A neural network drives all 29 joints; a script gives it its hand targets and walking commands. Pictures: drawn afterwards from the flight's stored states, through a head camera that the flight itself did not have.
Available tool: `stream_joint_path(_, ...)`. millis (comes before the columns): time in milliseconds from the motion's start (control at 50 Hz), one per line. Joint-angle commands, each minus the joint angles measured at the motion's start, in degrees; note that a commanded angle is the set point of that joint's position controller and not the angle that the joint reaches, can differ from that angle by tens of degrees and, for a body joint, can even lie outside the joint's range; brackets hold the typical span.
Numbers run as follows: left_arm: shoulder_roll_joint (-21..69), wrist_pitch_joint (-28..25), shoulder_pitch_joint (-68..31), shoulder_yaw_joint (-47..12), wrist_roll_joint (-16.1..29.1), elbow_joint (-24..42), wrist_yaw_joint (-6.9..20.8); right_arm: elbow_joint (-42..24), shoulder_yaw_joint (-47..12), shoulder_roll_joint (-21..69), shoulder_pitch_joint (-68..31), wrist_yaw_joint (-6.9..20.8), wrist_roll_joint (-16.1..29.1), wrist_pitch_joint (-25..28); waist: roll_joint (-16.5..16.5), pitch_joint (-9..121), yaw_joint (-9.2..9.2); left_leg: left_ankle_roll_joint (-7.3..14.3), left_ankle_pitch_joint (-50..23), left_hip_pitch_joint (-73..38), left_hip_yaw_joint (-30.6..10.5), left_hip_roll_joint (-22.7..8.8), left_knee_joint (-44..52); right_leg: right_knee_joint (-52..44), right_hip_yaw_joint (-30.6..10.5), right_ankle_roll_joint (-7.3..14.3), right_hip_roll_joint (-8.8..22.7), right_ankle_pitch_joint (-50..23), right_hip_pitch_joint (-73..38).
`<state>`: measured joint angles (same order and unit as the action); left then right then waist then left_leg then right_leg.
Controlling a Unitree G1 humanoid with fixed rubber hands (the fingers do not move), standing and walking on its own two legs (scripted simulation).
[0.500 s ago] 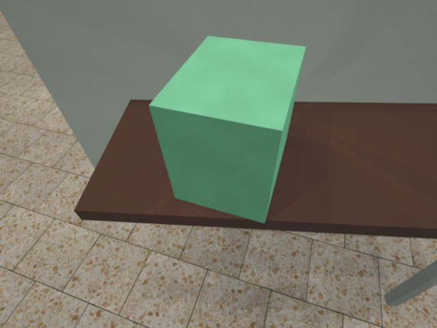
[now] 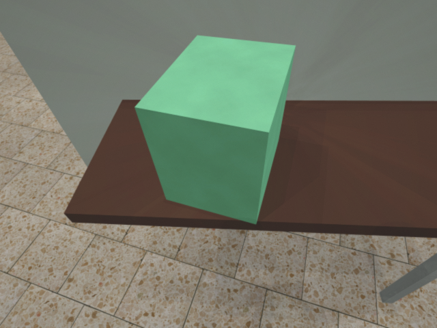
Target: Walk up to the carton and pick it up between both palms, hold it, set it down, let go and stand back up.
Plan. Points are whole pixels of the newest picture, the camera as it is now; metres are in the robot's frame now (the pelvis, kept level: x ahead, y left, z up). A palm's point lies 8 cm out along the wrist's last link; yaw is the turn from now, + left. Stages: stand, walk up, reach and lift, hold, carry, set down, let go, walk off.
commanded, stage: stand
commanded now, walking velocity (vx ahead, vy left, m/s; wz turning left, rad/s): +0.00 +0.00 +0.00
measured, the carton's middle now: (226, 128) +0.51 +0.02 +0.07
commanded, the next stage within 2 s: none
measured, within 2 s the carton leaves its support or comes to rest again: neither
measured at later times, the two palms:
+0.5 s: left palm out of the picture +0.07 +0.27 -0.12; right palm out of the picture +0.06 -0.30 -0.13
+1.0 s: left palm out of the picture +0.09 +0.26 -0.12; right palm out of the picture +0.07 -0.31 -0.13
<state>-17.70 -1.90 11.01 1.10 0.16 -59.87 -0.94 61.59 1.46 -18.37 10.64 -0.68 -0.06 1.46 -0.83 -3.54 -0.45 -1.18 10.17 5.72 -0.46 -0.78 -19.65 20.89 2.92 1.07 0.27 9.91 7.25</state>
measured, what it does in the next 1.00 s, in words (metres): stands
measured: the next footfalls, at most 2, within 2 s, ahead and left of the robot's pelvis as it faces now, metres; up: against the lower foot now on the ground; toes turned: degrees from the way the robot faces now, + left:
none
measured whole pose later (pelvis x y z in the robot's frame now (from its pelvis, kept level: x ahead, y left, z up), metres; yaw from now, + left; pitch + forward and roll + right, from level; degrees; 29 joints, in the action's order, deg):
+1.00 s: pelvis +0.03 -0.02 +0.00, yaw -1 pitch -3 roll +0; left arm -17.1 -1.5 11.0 2.1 0.5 -59.7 -1.4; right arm 62.4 0.8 -18.3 10.6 -2.2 -0.2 1.0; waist -1.1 -3.3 -0.2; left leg -3.5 12.9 3.4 -0.9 -3.6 -19.5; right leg 20.1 3.1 3.1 -2.5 12.1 4.8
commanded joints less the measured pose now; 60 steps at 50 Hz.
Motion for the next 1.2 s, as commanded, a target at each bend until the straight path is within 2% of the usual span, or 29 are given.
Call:
stream_joint_path(0, -11.5, -0.8, -0.1, 2.2, 0.1, 2.8, -0.4, -2.7, 1.8, -10.5, 0.0, -0.5, 0.0, 0.8, 1.1, 0.8, -0.09, 1.6, -1.0, 2.0, -5.5, -6.3, 4.6, -6.5, -8.3, 0.7, 7.9, -1.1, 0.9)
stream_joint_path(740, -11.0, -0.4, -0.2, 3.0, 0.3, 3.1, -0.7, -1.7, 1.1, -10.0, 0.6, -1.7, -0.1, 0.3, 1.4, 1.2, 0.22, 0.7, -5.1, -0.1, -3.4, -6.8, 2.9, -5.6, -8.4, 0.5, 7.8, -12.8, -1.5)
stream_joint_path(1120, -10.9, -0.3, 0.7, 3.1, 0.3, 2.9, -0.9, -1.3, 1.0, -9.9, 0.8, -2.0, -0.2, 0.2, 1.5, 0.6, 0.33, 1.0, -5.8, -0.5, -3.0, -7.0, 3.0, -5.5, -7.9, -0.1, 7.6, -15.2, -2.0)
stream_joint_path(1180, -11.0, -0.3, 1.0, 3.2, 0.4, 2.9, -0.9, -1.3, 1.1, -10.1, 0.8, -2.1, -0.2, 0.1, 0.6, 0.8, 0.16, 1.0, -6.1, -0.7, -3.0, -7.0, 3.1, -5.6, -8.1, 0.0, 7.6, -14.6, -2.1)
